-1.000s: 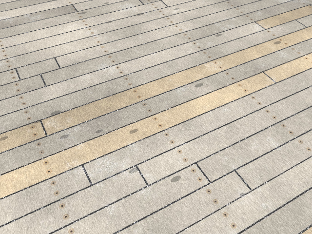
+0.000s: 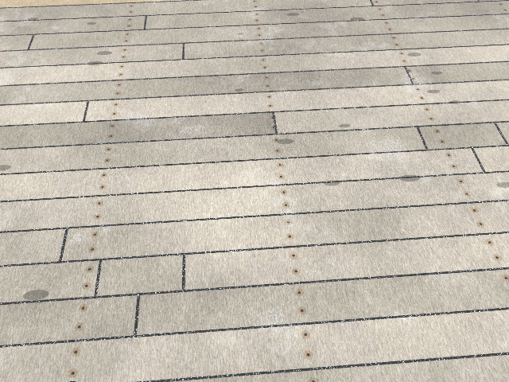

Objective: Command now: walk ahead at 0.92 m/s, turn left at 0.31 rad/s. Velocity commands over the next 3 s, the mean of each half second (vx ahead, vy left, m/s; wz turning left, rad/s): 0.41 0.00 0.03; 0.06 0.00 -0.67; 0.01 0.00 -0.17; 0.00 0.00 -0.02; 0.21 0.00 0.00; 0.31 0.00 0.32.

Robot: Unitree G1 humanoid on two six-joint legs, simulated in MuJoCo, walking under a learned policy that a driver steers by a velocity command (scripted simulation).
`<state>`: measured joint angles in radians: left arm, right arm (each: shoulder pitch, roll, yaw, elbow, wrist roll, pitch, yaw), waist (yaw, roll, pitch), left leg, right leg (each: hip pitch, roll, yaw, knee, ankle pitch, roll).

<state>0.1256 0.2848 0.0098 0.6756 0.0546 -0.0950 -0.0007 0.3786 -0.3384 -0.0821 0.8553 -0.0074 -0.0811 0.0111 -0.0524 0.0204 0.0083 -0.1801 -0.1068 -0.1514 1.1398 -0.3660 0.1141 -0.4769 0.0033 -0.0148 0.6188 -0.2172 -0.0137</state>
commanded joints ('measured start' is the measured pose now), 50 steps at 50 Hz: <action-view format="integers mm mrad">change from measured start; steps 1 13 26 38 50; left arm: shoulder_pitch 236 258 276 207 84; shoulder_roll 99 175 66 218 144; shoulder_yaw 59 62 61 142 98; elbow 34 155 82 -20 -128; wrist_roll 0 -86 -77 -52 -48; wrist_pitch -2 -35 120 136 109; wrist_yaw -9 30 49 15 53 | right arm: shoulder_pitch -131 -335 -337 -248 -339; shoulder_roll -40 -5 -36 -18 -5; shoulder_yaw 21 56 20 -13 -5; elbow -112 -219 -175 -103 -135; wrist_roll -26 -3 -17 10 11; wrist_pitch -17 -39 36 89 89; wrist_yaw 5 41 -28 -47 -52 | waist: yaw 133 45 112 73 69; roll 15 -128 86 -226 -141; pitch -43 -57 -124 -46 -170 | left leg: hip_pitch -554 -134 -177 -255 -424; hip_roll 102 36 392 253 119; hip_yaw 23 163 33 359 81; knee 223 -649 -851 -361 -169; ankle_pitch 102 571 662 -19 44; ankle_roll -6 -55 165 -131 -185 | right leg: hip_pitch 509 318 -40 282 347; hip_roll -300 -141 -87 -181 -198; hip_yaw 528 66 45 215 330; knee -345 -315 528 -218 -231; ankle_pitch -141 678 -200 361 356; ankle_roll -176 -99 108 -130 -194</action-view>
